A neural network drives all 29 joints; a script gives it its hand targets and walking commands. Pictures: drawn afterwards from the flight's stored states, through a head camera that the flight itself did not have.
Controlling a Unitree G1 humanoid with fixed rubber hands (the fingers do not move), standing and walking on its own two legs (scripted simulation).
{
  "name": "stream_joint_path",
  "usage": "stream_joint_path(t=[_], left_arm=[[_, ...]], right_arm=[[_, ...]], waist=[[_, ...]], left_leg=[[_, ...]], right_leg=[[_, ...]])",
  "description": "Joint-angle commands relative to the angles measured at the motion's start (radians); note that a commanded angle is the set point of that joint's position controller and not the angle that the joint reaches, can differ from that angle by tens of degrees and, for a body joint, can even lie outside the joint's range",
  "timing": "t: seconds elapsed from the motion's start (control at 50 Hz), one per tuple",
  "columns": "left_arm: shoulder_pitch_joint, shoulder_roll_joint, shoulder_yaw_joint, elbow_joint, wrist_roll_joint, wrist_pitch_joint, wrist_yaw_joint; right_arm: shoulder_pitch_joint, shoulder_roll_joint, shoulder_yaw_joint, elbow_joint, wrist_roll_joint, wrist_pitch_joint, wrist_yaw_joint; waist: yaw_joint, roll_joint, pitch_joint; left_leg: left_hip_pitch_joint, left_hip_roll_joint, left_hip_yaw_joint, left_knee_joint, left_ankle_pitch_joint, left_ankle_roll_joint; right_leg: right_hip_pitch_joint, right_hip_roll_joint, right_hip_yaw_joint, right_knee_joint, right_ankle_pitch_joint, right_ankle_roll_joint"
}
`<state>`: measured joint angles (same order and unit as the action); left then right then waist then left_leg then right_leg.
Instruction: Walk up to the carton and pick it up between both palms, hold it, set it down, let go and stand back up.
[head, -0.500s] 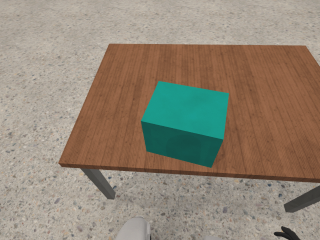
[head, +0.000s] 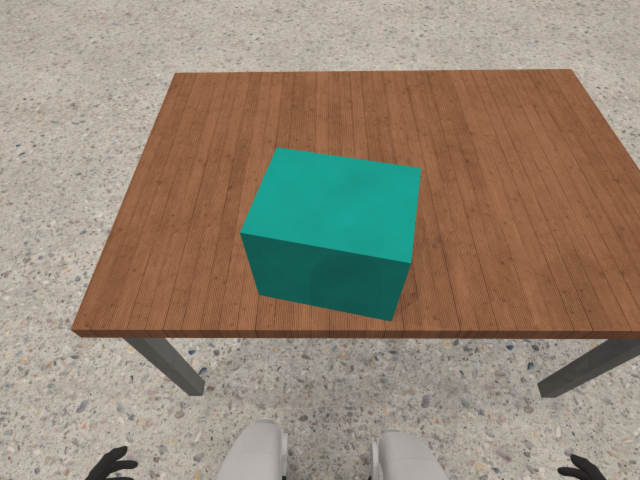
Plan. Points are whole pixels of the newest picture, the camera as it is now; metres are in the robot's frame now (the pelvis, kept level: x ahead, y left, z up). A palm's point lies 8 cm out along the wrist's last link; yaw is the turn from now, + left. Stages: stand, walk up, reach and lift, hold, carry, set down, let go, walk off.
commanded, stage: walk up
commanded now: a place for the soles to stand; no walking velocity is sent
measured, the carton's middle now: (334, 235) +0.47 +0.00 -0.05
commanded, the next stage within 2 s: none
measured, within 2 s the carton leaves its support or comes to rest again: neither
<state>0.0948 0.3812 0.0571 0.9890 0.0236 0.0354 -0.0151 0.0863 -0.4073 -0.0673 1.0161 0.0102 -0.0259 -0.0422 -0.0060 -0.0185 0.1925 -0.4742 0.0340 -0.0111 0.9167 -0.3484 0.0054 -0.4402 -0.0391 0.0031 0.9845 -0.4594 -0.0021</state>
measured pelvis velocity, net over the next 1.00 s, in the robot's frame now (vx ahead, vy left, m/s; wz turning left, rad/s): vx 0.01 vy -0.02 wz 0.10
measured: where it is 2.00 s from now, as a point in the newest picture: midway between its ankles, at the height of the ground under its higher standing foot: outside the picture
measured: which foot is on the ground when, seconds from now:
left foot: down 0.00-0.18, up 0.20-0.36, down 0.38-1.00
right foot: down 0.00-1.00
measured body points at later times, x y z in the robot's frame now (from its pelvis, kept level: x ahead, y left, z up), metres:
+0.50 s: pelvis +0.00 -0.02 +0.01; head +0.04 -0.02 +0.46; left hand +0.07 +0.28 -0.12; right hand +0.09 -0.34 -0.12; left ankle +0.02 +0.10 -0.68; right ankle +0.04 -0.12 -0.68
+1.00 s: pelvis +0.01 -0.02 +0.05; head +0.02 -0.04 +0.50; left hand +0.09 +0.28 -0.06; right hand +0.14 -0.29 -0.09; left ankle +0.02 +0.10 -0.68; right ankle +0.04 -0.12 -0.68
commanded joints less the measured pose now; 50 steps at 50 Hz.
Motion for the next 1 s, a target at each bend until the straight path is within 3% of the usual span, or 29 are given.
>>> stream_joint_path(t=[0.0, 0.02, 0.04, 0.08, 0.1, 0.12, 0.14, 0.16, 0.2, 0.22, 0.24, 0.28, 0.32, 0.34, 0.36, 0.38, 0.4, 0.44, 0.46, 0.48, 0.52, 0.54, 0.56, 0.58, 0.62, 0.64, 0.7, 0.76, 0.98], left_arm=[[-0.062, 0.243, 0.065, -0.100, 0.007, -0.010, 0.009], [-0.038, 0.242, 0.070, -0.088, 0.012, -0.011, 0.004], [0.003, 0.243, 0.077, -0.070, 0.008, -0.014, 0.003], [0.069, 0.249, 0.092, -0.043, 0.005, -0.018, -0.003], [0.069, 0.269, 0.102, -0.044, 0.014, -0.022, -0.003], [0.061, 0.305, 0.107, -0.053, 0.011, -0.024, -0.007], [-0.009, 0.350, 0.116, -0.074, 0.020, -0.030, -0.006], [-0.034, 0.346, 0.112, -0.093, 0.013, -0.034, -0.002], [-0.053, 0.306, 0.104, -0.102, 0.009, -0.042, 0.010], [-0.068, 0.276, 0.099, -0.106, 0.011, -0.045, 0.014], [-0.061, 0.265, 0.096, -0.094, 0.008, -0.051, 0.020], [-0.066, 0.276, 0.093, -0.094, 0.004, -0.052, 0.018], [-0.100, 0.238, 0.072, -0.087, -0.011, -0.047, 0.017], [-0.082, 0.180, 0.058, -0.082, -0.021, -0.044, 0.016], [-0.058, 0.144, 0.042, -0.080, -0.030, -0.044, 0.016], [-0.070, 0.180, 0.046, -0.070, -0.028, -0.044, 0.024], [-0.047, 0.221, 0.061, -0.039, -0.023, -0.055, 0.026], [0.030, 0.216, 0.063, 0.002, -0.018, -0.077, 0.024], [0.031, 0.235, 0.067, 0.009, -0.017, -0.085, 0.024], [0.014, 0.243, 0.069, 0.008, -0.016, -0.089, 0.024], [-0.037, 0.249, 0.059, 0.001, -0.026, -0.087, 0.027], [-0.068, 0.236, 0.048, 0.003, -0.028, -0.086, 0.029], [-0.064, 0.217, 0.036, 0.014, -0.031, -0.091, 0.030], [-0.061, 0.213, 0.033, 0.019, -0.030, -0.091, 0.031], [-0.040, 0.217, 0.035, 0.041, -0.023, -0.098, 0.032], [-0.058, 0.214, 0.030, 0.041, -0.022, -0.097, 0.029], [-0.097, 0.197, 0.020, 0.047, -0.022, -0.092, 0.028], [-0.110, 0.198, 0.014, 0.059, -0.021, -0.094, 0.025], [-0.135, 0.172, 0.005, 0.077, -0.021, -0.090, 0.017]], right_arm=[[0.029, -0.292, -0.054, -0.044, -0.025, -0.025, -0.010], [0.000, -0.316, -0.054, -0.046, -0.031, -0.028, -0.012], [-0.031, -0.326, -0.051, -0.052, -0.036, -0.032, -0.012], [-0.058, -0.319, -0.043, -0.069, -0.034, -0.030, -0.014], [-0.057, -0.285, -0.037, -0.064, -0.032, -0.024, -0.015], [-0.075, -0.250, -0.033, -0.067, -0.023, -0.018, -0.022], [-0.052, -0.244, -0.035, -0.057, -0.032, -0.014, -0.032], [-0.031, -0.271, -0.044, -0.043, -0.030, -0.016, -0.029], [0.038, -0.254, -0.041, -0.022, -0.015, -0.023, -0.016], [0.071, -0.229, -0.040, -0.020, -0.013, -0.025, -0.014], [0.086, -0.213, -0.040, -0.015, -0.017, -0.026, -0.008], [0.115, -0.212, -0.032, 0.002, -0.015, -0.032, -0.003], [0.180, -0.182, -0.025, 0.037, -0.019, -0.043, 0.002], [0.206, -0.203, -0.028, 0.053, -0.035, -0.053, -0.001], [0.144, -0.245, -0.027, 0.026, -0.044, -0.060, -0.004], [0.067, -0.308, -0.027, -0.006, -0.040, -0.057, 0.000], [-0.013, -0.311, -0.026, -0.017, -0.040, -0.051, 0.002], [-0.061, -0.214, 0.007, -0.019, -0.033, -0.040, 0.009], [-0.064, -0.188, 0.015, -0.026, -0.025, -0.038, 0.011], [-0.039, -0.179, 0.012, -0.008, -0.024, -0.039, 0.010], [0.025, -0.182, 0.008, 0.026, -0.017, -0.034, 0.011], [0.016, -0.175, 0.009, 0.031, -0.022, -0.034, 0.014], [-0.006, -0.178, 0.009, 0.023, -0.022, -0.034, 0.017], [-0.034, -0.176, 0.010, 0.019, -0.019, -0.034, 0.018], [-0.064, -0.173, 0.011, 0.013, -0.009, -0.028, 0.022], [-0.046, -0.161, 0.017, 0.024, -0.010, -0.026, 0.021], [-0.052, -0.157, 0.016, 0.045, -0.012, -0.021, 0.025], [-0.076, -0.147, 0.023, 0.053, -0.014, -0.015, 0.029], [-0.110, -0.147, 0.027, 0.082, -0.022, -0.029, 0.034]], waist=[[0.003, 0.039, -0.196], [0.022, 0.097, -0.189], [0.044, 0.084, -0.177], [0.071, 0.064, -0.211], [0.087, -0.033, -0.189], [0.098, -0.198, -0.184], [0.072, -0.183, -0.148], [0.054, -0.090, -0.114], [0.020, -0.037, -0.120], [0.010, -0.079, -0.142], [0.007, -0.044, -0.177], [0.002, -0.108, -0.192], [-0.043, -0.112, -0.219], [-0.046, 0.015, -0.259], [-0.019, 0.092, -0.245], [-0.010, 0.128, -0.224], [0.024, 0.096, -0.191], [0.068, 0.040, -0.204], [0.054, 0.049, -0.249], [0.032, 0.038, -0.250], [-0.006, 0.051, -0.233], [-0.019, 0.074, -0.210], [-0.010, 0.098, -0.217], [0.000, 0.062, -0.219], [0.010, 0.041, -0.226], [-0.005, -0.005, -0.238], [-0.010, 0.006, -0.230], [-0.003, -0.040, -0.240], [0.005, 0.007, -0.198]], left_leg=[[-0.001, 0.173, -0.376, -0.367, -0.323, 0.172], [-0.046, 0.222, -0.455, -0.424, -0.335, 0.194], [-0.081, 0.245, -0.495, -0.446, -0.319, 0.206], [-0.117, 0.206, -0.425, -0.378, -0.248, 0.171], [-0.152, 0.094, -0.255, -0.222, -0.261, 0.103], [-0.195, -0.056, -0.043, 0.030, -0.281, 0.047], [-0.194, -0.074, -0.045, 0.183, -0.262, 0.032], [-0.149, -0.054, -0.062, 0.217, -0.257, 0.033], [-0.123, -0.033, -0.044, 0.194, -0.219, 0.045], [-0.105, -0.026, -0.015, 0.188, -0.211, 0.043], [-0.069, -0.019, -0.045, 0.170, -0.203, 0.040], [0.031, -0.002, -0.018, 0.035, -0.190, 0.037], [0.243, -0.004, -0.029, -0.270, -0.052, 0.049], [0.330, 0.076, -0.211, -0.387, -0.033, 0.076], [0.317, 0.184, -0.462, -0.480, -0.039, 0.129], [0.198, 0.278, -0.654, -0.517, -0.129, 0.239], [0.051, 0.290, -0.642, -0.487, -0.155, 0.285], [-0.014, 0.149, -0.323, -0.324, 0.054, 0.144], [0.047, 0.066, -0.170, -0.262, 0.191, 0.071], [0.111, 0.015, -0.100, -0.198, 0.240, 0.039], [0.202, 0.011, -0.083, -0.224, 0.161, 0.042], [0.221, 0.024, -0.098, -0.267, 0.208, 0.056], [0.246, 0.039, -0.122, -0.289, 0.290, 0.065], [0.234, 0.054, -0.135, -0.306, 0.296, 0.076], [0.219, 0.051, -0.124, -0.294, 0.317, 0.078], [0.244, 0.045, -0.119, -0.308, 0.300, 0.076], [0.270, 0.044, -0.116, -0.378, 0.246, 0.063], [0.284, 0.043, -0.123, -0.431, 0.172, 0.058], [0.283, 0.058, -0.139, -0.593, 0.180, 0.032]], right_leg=[[-0.021, -0.023, 0.096, -0.159, -0.136, -0.065], [0.023, 0.008, 0.068, -0.092, -0.153, -0.051], [0.056, 0.021, 0.058, -0.067, -0.100, -0.046], [0.109, 0.001, 0.094, -0.150, -0.127, -0.071], [0.107, -0.078, 0.216, -0.390, -0.240, -0.107], [0.097, -0.183, 0.434, -0.601, -0.353, -0.172], [0.030, -0.301, 0.612, -0.676, -0.360, -0.218], [-0.024, -0.327, 0.612, -0.666, -0.300, -0.240], [0.040, -0.290, 0.476, -0.572, -0.043, -0.206], [0.067, -0.267, 0.411, -0.526, 0.083, -0.208], [0.079, -0.271, 0.413, -0.517, 0.085, -0.202], [0.057, -0.258, 0.370, -0.481, 0.075, -0.204], [-0.024, -0.193, 0.244, -0.364, 0.133, -0.143], [-0.081, -0.131, 0.171, -0.248, 0.135, -0.086], [-0.120, -0.020, 0.045, -0.099, 0.098, -0.027], [-0.095, 0.022, 0.037, -0.105, -0.093, -0.021], [0.057, 0.005, 0.054, -0.138, -0.111, -0.029], [0.232, -0.046, 0.117, -0.379, 0.100, -0.055], [0.248, -0.093, 0.189, -0.434, 0.212, -0.085], [0.197, -0.153, 0.262, -0.453, 0.299, -0.125], [0.120, -0.209, 0.268, -0.465, 0.295, -0.161], [0.110, -0.185, 0.219, -0.461, 0.331, -0.132], [0.116, -0.155, 0.175, -0.448, 0.374, -0.106], [0.135, -0.122, 0.135, -0.456, 0.384, -0.078], [0.180, -0.127, 0.138, -0.487, 0.421, -0.056], [0.186, -0.137, 0.155, -0.510, 0.407, -0.066], [0.187, -0.140, 0.136, -0.548, 0.303, -0.066], [0.195, -0.134, 0.137, -0.616, 0.157, -0.050], [0.286, -0.110, 0.086, -0.678, 0.202, -0.027]])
